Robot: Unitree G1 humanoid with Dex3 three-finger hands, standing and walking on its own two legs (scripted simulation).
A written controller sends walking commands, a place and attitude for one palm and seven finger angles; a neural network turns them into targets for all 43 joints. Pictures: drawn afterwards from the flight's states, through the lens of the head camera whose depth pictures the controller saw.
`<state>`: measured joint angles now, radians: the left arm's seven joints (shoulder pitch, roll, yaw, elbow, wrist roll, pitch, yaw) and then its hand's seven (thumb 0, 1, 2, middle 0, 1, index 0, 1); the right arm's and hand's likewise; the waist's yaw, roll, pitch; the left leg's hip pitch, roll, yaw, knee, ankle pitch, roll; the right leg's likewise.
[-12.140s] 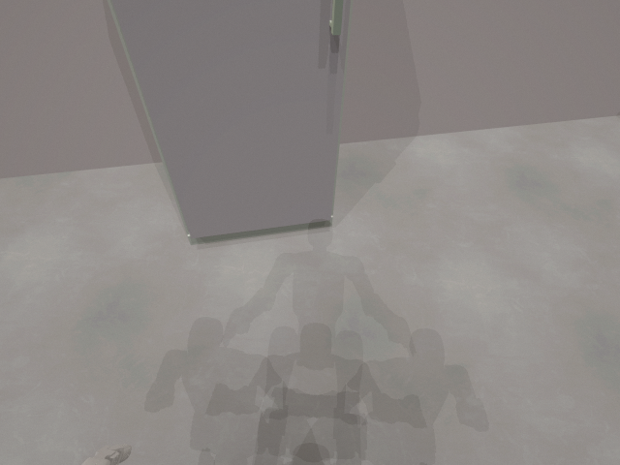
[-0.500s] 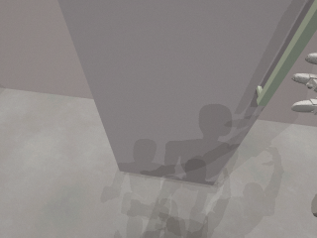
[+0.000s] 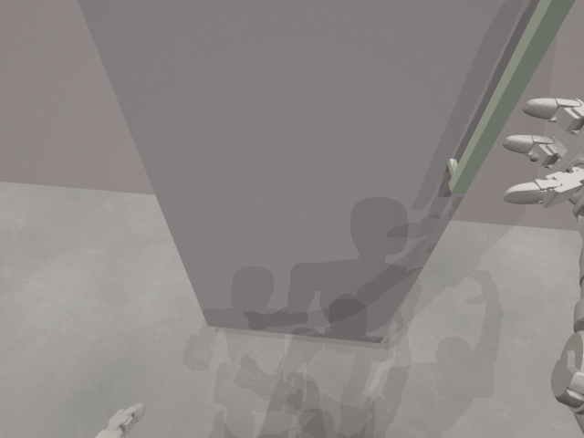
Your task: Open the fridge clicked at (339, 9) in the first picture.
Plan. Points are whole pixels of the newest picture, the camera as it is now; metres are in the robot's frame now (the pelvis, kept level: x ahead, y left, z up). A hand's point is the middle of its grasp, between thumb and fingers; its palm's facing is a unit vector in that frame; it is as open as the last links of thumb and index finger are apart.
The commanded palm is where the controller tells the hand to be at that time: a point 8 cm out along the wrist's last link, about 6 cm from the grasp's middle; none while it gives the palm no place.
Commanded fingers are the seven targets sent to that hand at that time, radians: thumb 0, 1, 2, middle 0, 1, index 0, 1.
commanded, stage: feel for the door with the fingertips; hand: right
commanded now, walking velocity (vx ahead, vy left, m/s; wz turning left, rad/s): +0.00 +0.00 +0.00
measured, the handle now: (502, 84) +0.50 -0.19 +0.25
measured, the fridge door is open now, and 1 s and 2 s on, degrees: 0 0 0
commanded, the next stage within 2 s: slide the fingers in behind the handle in 0.90 s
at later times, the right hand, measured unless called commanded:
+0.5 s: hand (510, 156) +0.44 -0.21 +0.20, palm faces +0.01 +1.00 +0.01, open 14.0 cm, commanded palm +0.42 -0.27 +0.20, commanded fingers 0.00 0.50 -0.30 0.30 1.20 0.30 1.20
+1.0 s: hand (508, 145) +0.46 -0.22 +0.20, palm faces +0.02 +1.00 +0.00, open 13.8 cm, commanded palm +0.44 -0.27 +0.20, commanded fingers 0.00 0.50 -0.30 0.30 1.20 0.30 1.20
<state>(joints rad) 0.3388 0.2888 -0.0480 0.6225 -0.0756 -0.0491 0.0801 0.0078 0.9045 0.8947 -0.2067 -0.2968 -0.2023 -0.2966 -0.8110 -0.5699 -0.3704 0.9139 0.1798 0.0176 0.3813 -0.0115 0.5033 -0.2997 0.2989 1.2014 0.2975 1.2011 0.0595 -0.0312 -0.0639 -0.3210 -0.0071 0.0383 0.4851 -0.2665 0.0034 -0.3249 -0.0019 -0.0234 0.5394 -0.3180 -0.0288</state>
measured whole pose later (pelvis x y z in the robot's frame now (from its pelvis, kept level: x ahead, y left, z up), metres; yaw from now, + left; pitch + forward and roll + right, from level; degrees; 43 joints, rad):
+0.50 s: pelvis -0.01 +0.00 +0.00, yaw +0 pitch +5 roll +1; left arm 0.35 0.29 -0.04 0.64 -0.08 -0.05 0.08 0.01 0.90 0.89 -0.21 -0.30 -0.20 -0.30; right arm -0.79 -0.51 -0.36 0.86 0.19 0.04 0.31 -0.01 0.50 -0.30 0.30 1.20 0.30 1.20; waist 0.07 -0.03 -0.06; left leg -0.31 -0.01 0.03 0.48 -0.26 0.01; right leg -0.30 -0.01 -0.03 0.53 -0.31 -0.02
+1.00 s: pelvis -0.01 +0.00 +0.00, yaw +0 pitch +7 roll +1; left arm 0.40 0.30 -0.04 0.69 -0.06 -0.07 0.08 0.01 0.90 0.89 -0.21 -0.30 -0.20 -0.30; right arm -0.96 -0.58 -0.35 1.10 0.15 -0.06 0.32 -0.01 0.50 -0.30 0.33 1.23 0.33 1.23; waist 0.10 -0.03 -0.05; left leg -0.38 -0.01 0.04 0.50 -0.25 0.01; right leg -0.38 -0.01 -0.02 0.56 -0.30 -0.03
